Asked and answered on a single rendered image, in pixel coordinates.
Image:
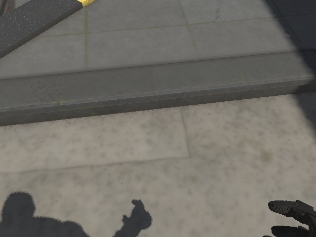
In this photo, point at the right robot hand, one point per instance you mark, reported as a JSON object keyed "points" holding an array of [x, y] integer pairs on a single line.
{"points": [[300, 211]]}

